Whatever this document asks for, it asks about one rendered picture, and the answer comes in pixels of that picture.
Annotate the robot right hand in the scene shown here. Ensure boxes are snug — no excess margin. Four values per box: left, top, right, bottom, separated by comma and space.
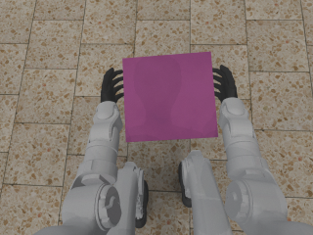
212, 65, 238, 104

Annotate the right robot upper arm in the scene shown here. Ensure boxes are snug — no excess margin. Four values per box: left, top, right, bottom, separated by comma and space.
224, 178, 313, 235

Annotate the carton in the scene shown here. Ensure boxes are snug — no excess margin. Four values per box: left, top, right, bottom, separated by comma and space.
122, 51, 218, 143

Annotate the robot left forearm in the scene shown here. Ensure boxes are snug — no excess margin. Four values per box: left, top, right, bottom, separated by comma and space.
62, 101, 123, 219

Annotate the robot right shin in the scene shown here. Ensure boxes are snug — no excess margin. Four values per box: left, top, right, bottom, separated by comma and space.
184, 150, 212, 198

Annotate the robot right forearm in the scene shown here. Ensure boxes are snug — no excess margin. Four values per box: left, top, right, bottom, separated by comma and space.
218, 97, 288, 215

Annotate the robot left foot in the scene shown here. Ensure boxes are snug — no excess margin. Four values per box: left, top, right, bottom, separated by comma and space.
135, 180, 149, 228

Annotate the robot left hand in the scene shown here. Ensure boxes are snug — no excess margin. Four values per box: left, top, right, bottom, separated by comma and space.
100, 68, 124, 103

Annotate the left robot upper arm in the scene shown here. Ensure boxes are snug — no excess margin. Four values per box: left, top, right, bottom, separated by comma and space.
33, 183, 122, 235

